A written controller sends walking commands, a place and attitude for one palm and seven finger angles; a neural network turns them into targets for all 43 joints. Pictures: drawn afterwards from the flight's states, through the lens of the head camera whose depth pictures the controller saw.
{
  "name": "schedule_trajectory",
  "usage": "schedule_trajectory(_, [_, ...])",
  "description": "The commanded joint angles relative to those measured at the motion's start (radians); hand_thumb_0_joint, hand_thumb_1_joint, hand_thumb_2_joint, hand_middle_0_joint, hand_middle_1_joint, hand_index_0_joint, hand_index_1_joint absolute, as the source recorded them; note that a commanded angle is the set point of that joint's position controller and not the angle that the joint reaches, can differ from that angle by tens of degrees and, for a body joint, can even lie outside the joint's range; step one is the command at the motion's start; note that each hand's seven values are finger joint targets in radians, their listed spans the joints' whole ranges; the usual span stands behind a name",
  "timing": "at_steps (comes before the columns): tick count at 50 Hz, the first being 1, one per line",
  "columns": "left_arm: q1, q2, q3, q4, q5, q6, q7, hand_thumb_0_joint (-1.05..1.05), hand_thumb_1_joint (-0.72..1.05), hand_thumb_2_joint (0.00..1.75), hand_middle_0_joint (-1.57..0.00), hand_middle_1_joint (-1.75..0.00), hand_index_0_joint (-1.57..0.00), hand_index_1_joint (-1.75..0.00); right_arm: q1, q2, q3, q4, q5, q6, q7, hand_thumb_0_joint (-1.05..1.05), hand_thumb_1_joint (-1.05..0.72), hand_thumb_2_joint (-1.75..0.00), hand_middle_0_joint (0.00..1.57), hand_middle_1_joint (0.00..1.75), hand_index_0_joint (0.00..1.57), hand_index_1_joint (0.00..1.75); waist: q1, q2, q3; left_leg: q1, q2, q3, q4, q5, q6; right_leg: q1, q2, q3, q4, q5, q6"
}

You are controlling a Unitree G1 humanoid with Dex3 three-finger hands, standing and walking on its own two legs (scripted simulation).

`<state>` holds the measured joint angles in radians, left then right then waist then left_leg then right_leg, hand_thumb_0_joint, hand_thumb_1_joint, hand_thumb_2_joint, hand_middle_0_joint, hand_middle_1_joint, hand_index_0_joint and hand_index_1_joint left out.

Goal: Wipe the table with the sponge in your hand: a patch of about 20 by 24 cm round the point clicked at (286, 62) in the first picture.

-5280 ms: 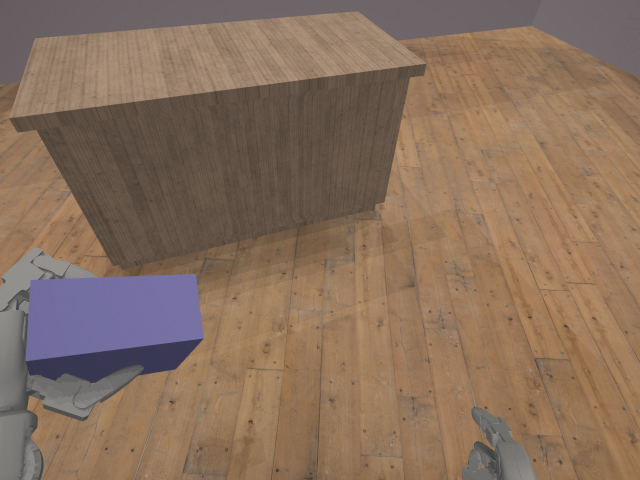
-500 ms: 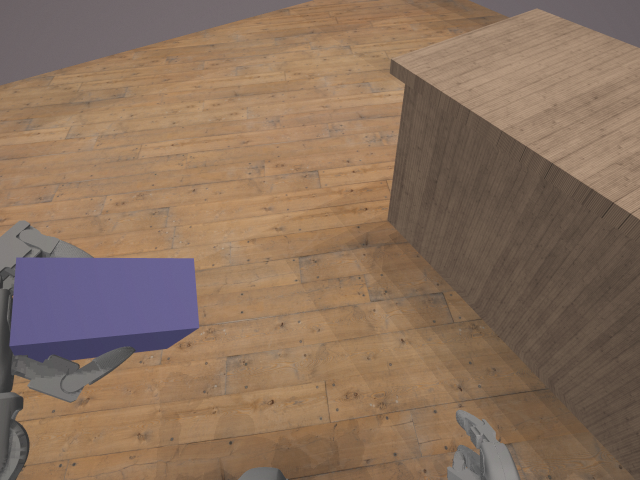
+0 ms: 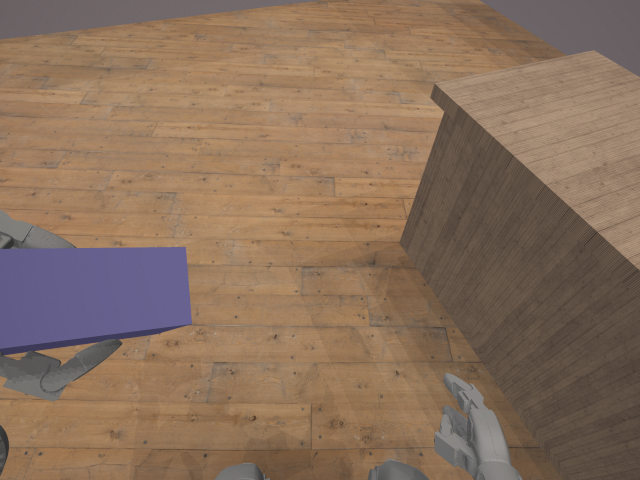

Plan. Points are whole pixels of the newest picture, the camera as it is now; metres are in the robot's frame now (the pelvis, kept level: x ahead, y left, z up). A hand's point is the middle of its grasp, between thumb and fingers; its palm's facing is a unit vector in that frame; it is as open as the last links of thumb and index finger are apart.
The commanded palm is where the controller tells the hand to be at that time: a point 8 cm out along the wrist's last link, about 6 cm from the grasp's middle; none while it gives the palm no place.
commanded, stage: turn to face it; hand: left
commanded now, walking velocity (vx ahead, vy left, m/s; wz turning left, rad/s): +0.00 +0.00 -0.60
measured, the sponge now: (119, 299) +0.23 +0.21 +0.16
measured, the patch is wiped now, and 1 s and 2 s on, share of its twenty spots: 0.00 0.00 0.00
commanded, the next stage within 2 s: none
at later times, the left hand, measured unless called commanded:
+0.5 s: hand (200, 266) +0.26 +0.14 +0.18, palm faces +0.17 -0.87 -0.46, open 10.7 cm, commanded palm +0.22 +0.19 +0.19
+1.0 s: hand (367, 334) +0.21 -0.01 +0.19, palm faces -0.10 -0.84 -0.53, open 10.8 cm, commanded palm +0.19 +0.06 +0.19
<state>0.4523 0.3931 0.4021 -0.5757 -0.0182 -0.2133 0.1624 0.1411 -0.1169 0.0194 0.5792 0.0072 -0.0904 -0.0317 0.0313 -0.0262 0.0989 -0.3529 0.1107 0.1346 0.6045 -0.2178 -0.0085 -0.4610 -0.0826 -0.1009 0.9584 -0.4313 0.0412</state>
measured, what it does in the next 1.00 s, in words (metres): steps to the right, turning right: right foot, then left foot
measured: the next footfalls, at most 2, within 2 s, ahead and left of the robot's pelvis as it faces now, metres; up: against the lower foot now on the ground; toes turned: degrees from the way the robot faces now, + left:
right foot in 0.10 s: +0.09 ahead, -0.13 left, +0.00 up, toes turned -10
left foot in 0.42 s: +0.06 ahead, +0.09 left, +0.00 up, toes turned -6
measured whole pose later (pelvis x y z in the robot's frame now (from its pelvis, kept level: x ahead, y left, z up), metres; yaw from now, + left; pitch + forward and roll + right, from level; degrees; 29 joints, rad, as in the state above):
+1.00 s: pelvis -0.09 -0.09 +0.01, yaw -32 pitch +1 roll +4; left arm 0.54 0.42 0.39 -0.53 -0.05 -0.17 0.15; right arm 0.17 -0.23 -0.01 0.57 0.00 0.06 -0.02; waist 0.01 -0.01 0.07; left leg -0.42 0.03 0.04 0.93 -0.44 -0.09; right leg -0.38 0.09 0.02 0.47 -0.10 -0.13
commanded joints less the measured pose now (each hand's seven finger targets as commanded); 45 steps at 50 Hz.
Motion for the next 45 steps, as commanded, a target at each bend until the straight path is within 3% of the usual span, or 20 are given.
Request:
schedule_trajectory(1, [-0.062, 0.116, 0.066, -0.215, -0.014, -0.075, 0.012, 0.0, 0.1, 1.3, -1.2, -1.6, -1.2, -1.6, -0.008, -0.197, -0.062, -0.132, 0.001, -0.081, -0.012, 0.0, -0.9, -0.9, 0.2, 0.3, 0.2, 0.3, -0.021, 0.28, -0.213, 0.064, 0.221, -0.07, -0.228, 0.019, 0.09, 0.176, 0.047, -0.054, -0.239, 0.069, 0.017])
schedule_trajectory(4, [-0.142, 0.11, 0.051, -0.106, -0.009, -0.05, 0.004, 0.0, 0.1, 1.3, -1.2, -1.6, -1.2, -1.6, -0.01, -0.188, -0.059, -0.125, 0.002, -0.077, -0.013, 0.0, -0.9, -0.9, 0.2, 0.3, 0.2, 0.3, -0.014, 0.158, -0.186, 0.027, 0.187, -0.011, -0.048, -0.101, 0.027, 0.241, 0.052, -0.037, -0.426, 0.163, 0.012])
schedule_trajectory(5, [-0.186, 0.128, 0.052, -0.081, -0.003, -0.047, 0.002, 0.0, 0.1, 1.3, -1.2, -1.6, -1.2, -1.6, 0.0, -0.172, -0.055, -0.122, 0.0, -0.072, -0.013, 0.0, -0.9, -0.9, 0.2, 0.3, 0.2, 0.3, -0.028, 0.005, -0.165, 0.009, 0.113, 0.022, 0.097, -0.173, -0.009, 0.205, -0.029, 0.107, -0.516, 0.316, -0.034])
schedule_trajectory(6, [-0.199, 0.155, 0.064, -0.058, -0.003, -0.034, 0.006, 0.0, 0.1, 1.3, -1.2, -1.6, -1.2, -1.6, -0.011, -0.145, -0.044, -0.137, -0.002, -0.068, -0.017, 0.0, -0.9, -0.9, 0.2, 0.3, 0.2, 0.3, -0.028, -0.209, -0.171, -0.105, -0.008, 0.048, 0.254, -0.323, -0.05, 0.232, -0.18, 0.372, -0.563, 0.533, -0.113])
schedule_trajectory(7, [-0.205, 0.152, 0.066, -0.056, -0.024, -0.018, 0.003, 0.0, 0.1, 1.3, -1.2, -1.6, -1.2, -1.6, -0.045, -0.166, -0.055, -0.142, 0.003, -0.069, -0.018, 0.0, -0.9, -0.9, 0.2, 0.3, 0.2, 0.3, -0.001, -0.326, -0.161, -0.146, -0.052, -0.039, 0.423, -0.389, -0.06, 0.189, -0.268, 0.56, -0.647, 0.566, -0.181])
schedule_trajectory(9, [-0.17, 0.153, 0.067, -0.095, -0.023, -0.023, 0.004, 0.0, 0.1, 1.3, -1.2, -1.6, -1.2, -1.6, -0.058, -0.135, -0.027, -0.121, -0.007, -0.045, -0.016, 0.0, -0.9, -0.9, 0.2, 0.3, 0.2, 0.3, -0.014, -0.183, -0.196, -0.189, -0.029, -0.129, 0.551, -0.307, -0.075, 0.276, -0.251, 0.497, -0.589, 0.634, -0.218])
schedule_trajectory(12, [-0.121, 0.155, 0.085, -0.174, -0.024, -0.046, 0.01, 0.0, 0.1, 1.3, -1.2, -1.6, -1.2, -1.6, -0.086, -0.138, -0.017, -0.133, -0.01, -0.01, -0.019, 0.0, -0.9, -0.9, 0.2, 0.3, 0.2, 0.3, -0.01, -0.108, -0.263, -0.091, -0.043, -0.091, 0.35, -0.282, -0.071, 0.305, -0.186, 0.34, -0.537, 0.688, -0.203])
schedule_trajectory(18, [0.016, 0.17, 0.131, -0.235, -0.027, -0.051, 0.016, 0.0, 0.1, 1.3, -1.2, -1.6, -1.2, -1.6, -0.043, -0.173, -0.042, -0.179, -0.002, 0.034, -0.005, 0.0, -0.9, -0.9, 0.2, 0.3, 0.2, 0.3, -0.008, -0.042, -0.308, 0.102, -0.058, -0.061, -0.12, -0.107, -0.052, 0.291, -0.137, 0.379, -0.508, 0.49, -0.167])
schedule_trajectory(19, [0.008, 0.167, 0.126, -0.241, -0.029, -0.051, 0.015, 0.0, 0.1, 1.3, -1.2, -1.6, -1.2, -1.6, -0.027, -0.186, -0.051, -0.184, 0.002, 0.038, -0.006, 0.0, -0.9, -0.9, 0.2, 0.3, 0.2, 0.3, -0.017, -0.006, -0.298, 0.192, -0.03, -0.059, -0.201, -0.021, -0.043, 0.226, -0.101, 0.365, -0.471, 0.421, -0.134])
schedule_trajectory(22, [0.062, 0.177, 0.141, -0.17, -0.014, -0.064, 0.0, 0.0, 0.1, 1.3, -1.2, -1.6, -1.2, -1.6, -0.032, -0.203, -0.069, -0.204, 0.002, 0.041, -0.014, 0.0, -0.9, -0.9, 0.2, 0.3, 0.2, 0.3, 0.007, 0.36, -0.221, 0.268, 0.342, -0.306, -0.288, 0.343, 0.12, -0.073, 0.088, 0.116, -0.02, -0.098, -0.015])
schedule_trajectory(24, [-0.019, 0.127, 0.072, -0.181, -0.002, -0.066, -0.01, 0.0, 0.1, 1.3, -1.2, -1.6, -1.2, -1.6, -0.009, -0.214, -0.074, -0.196, -0.004, 0.033, -0.002, 0.0, -0.9, -0.9, 0.2, 0.3, 0.2, 0.3, -0.019, 0.316, -0.124, 0.183, 0.338, -0.23, -0.252, 0.458, 0.139, -0.088, 0.044, 0.104, 0.076, -0.058, -0.002])
schedule_trajectory(26, [-0.101, 0.106, 0.024, -0.225, 0.003, -0.057, -0.013, 0.0, 0.1, 1.3, -1.2, -1.6, -1.2, -1.6, -0.001, -0.22, -0.076, -0.198, 0.013, 0.016, 0.008, 0.0, -0.9, -0.9, 0.2, 0.3, 0.2, 0.3, -0.018, 0.294, -0.124, 0.211, 0.262, -0.06, -0.191, 0.517, 0.07, -0.042, 0.055, 0.026, -0.046, 0.008, 0.004])
schedule_trajectory(32, [-0.084, 0.143, 0.046, -0.195, 0.0, -0.031, -0.007, 0.0, 0.1, 1.3, -1.2, -1.6, -1.2, -1.6, 0.036, -0.237, -0.075, -0.201, 0.013, -0.016, 0.02, 0.0, -0.9, -0.9, 0.2, 0.3, 0.2, 0.3, -0.023, 0.281, -0.158, 0.17, 0.233, 0.009, -0.021, 0.44, 0.013, 0.236, 0.099, -0.063, -0.425, 0.16, 0.007])
schedule_trajectory(33, [-0.074, 0.168, 0.074, -0.19, 0.001, -0.034, -0.006, 0.0, 0.1, 1.3, -1.2, -1.6, -1.2, -1.6, 0.033, -0.232, -0.076, -0.203, 0.017, -0.017, 0.023, 0.0, -0.9, -0.9, 0.2, 0.3, 0.2, 0.3, -0.015, 0.233, -0.188, 0.127, 0.207, 0.034, 0.085, 0.36, -0.006, 0.327, 0.063, -0.031, -0.494, 0.292, -0.01])
schedule_trajectory(34, [-0.064, 0.205, 0.103, -0.182, 0.005, -0.039, 0.0, 0.0, 0.1, 1.3, -1.2, -1.6, -1.2, -1.6, 0.033, -0.202, -0.07, -0.21, 0.02, -0.014, 0.023, 0.0, -0.9, -0.9, 0.2, 0.3, 0.2, 0.3, -0.014, 0.014, -0.214, 0.005, 0.121, 0.071, 0.286, 0.09, -0.045, 0.43, -0.071, 0.136, -0.515, 0.624, -0.072])
schedule_trajectory(35, [-0.027, 0.237, 0.156, -0.17, -0.018, -0.033, 0.009, 0.0, 0.1, 1.3, -1.2, -1.6, -1.2, -1.6, -0.002, -0.188, -0.068, -0.235, 0.021, -0.01, 0.019, 0.0, -0.9, -0.9, 0.2, 0.3, 0.2, 0.3, 0.009, -0.241, -0.247, -0.197, -0.031, 0.005, 0.492, -0.402, -0.086, 0.446, -0.232, 0.487, -0.542, 0.938, -0.182])
schedule_trajectory(36, [0.031, 0.257, 0.196, -0.174, -0.038, -0.021, 0.011, 0.0, 0.1, 1.3, -1.2, -1.6, -1.2, -1.6, -0.038, -0.197, -0.075, -0.226, 0.019, 0.002, 0.02, 0.0, -0.9, -0.9, 0.2, 0.3, 0.2, 0.3, 0.015, -0.201, -0.274, -0.191, -0.015, -0.137, 0.598, -0.409, -0.084, 0.382, -0.262, 0.546, -0.569, 0.843, -0.179])
schedule_trajectory(39, [0.092, 0.213, 0.194, -0.231, -0.048, -0.035, 0.017, 0.0, 0.1, 1.3, -1.2, -1.6, -1.2, -1.6, -0.052, -0.141, -0.032, -0.173, -0.003, 0.058, 0.024, 0.0, -0.9, -0.9, 0.2, 0.3, 0.2, 0.3, -0.017, -0.014, -0.293, -0.237, -0.007, -0.159, 0.652, -0.252, -0.098, 0.433, -0.188, 0.398, -0.528, 0.696, -0.202])
schedule_trajectory(42, [0.085, 0.201, 0.187, -0.185, -0.051, -0.032, 0.012, 0.0, 0.1, 1.3, -1.2, -1.6, -1.2, -1.6, -0.07, -0.154, -0.045, -0.159, -0.004, 0.08, 0.015, 0.0, -0.9, -0.9, 0.2, 0.3, 0.2, 0.3, -0.02, -0.065, -0.27, -0.163, -0.019, -0.134, 0.532, -0.206, -0.099, 0.331, -0.149, 0.361, -0.595, 0.518, -0.186])
schedule_trajectory(45, [0.086, 0.182, 0.158, -0.133, -0.058, -0.021, 0.008, 0.0, 0.1, 1.3, -1.2, -1.6, -1.2, -1.6, -0.064, -0.175, -0.057, -0.159, -0.004, 0.092, 0.008, 0.0, -0.9, -0.9, 0.2, 0.3, 0.2, 0.3, -0.008, -0.076, -0.249, -0.122, -0.047, -0.121, 0.421, -0.204, -0.09, 0.255, -0.138, 0.441, -0.678, 0.275, -0.187])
